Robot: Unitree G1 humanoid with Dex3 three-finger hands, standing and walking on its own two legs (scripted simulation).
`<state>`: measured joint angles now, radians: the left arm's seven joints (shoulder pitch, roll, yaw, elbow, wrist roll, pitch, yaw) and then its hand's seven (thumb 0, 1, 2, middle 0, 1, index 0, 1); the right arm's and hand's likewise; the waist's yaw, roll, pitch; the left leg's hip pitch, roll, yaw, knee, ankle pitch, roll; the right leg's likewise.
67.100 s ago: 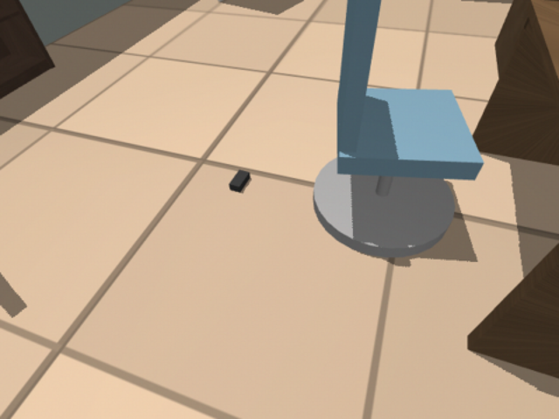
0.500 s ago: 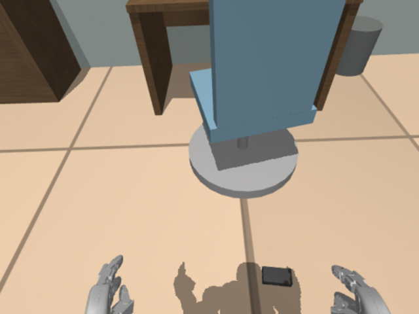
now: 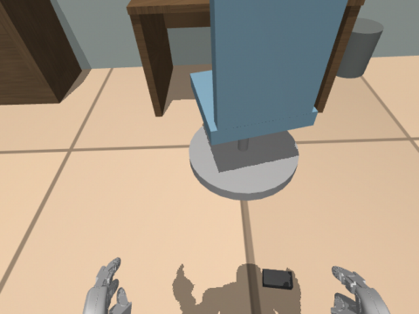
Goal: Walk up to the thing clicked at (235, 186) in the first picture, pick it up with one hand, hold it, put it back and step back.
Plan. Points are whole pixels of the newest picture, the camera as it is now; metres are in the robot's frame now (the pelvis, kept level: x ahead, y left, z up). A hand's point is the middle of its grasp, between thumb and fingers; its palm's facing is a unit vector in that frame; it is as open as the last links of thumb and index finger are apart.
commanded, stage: home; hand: right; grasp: from above
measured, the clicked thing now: (277, 279) +0.41 -0.21 -0.69
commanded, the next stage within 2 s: stand in 0.32 s
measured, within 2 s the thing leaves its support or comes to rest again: neither
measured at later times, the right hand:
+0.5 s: hand out of the picture +0.16 -0.19 -0.07, palm faces +0.01 +0.96 -0.29, open 7.4 cm
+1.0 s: hand out of the picture +0.05 -0.24 -0.11, palm faces +0.01 +0.95 -0.31, open 7.4 cm
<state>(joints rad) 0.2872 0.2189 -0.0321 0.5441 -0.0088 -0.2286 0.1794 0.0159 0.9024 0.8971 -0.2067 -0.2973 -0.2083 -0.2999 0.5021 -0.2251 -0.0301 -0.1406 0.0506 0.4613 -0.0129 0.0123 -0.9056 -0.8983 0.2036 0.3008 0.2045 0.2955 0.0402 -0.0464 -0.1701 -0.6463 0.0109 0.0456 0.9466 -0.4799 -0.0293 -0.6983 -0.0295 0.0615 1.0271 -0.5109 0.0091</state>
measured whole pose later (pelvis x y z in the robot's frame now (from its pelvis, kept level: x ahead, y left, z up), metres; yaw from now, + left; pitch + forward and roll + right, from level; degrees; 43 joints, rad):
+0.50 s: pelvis -0.01 +0.00 +0.01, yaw +0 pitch +6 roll +1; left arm 0.21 0.24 -0.02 0.68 0.08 -0.13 0.10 0.01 0.90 0.90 -0.21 -0.30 -0.21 -0.30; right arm 0.33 -0.25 0.00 0.19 -0.03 0.22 -0.03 0.01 -0.90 -0.90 0.21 0.30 0.21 0.30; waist -0.01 -0.01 -0.05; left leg -0.56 0.02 0.02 0.92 -0.46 -0.02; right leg -0.58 -0.02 0.03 0.96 -0.47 0.01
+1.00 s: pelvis -0.01 -0.01 +0.05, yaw +1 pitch -3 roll +0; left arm 0.19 0.27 0.04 1.02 0.03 0.00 0.03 0.01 0.91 0.90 -0.20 -0.30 -0.21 -0.30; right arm 0.22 -0.27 -0.04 0.99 -0.03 0.02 -0.03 0.01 -0.90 -0.90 0.21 0.30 0.21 0.30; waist -0.02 0.00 0.05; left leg -0.20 0.05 -0.01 0.52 -0.27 -0.05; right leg -0.21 0.01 -0.01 0.55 -0.28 -0.01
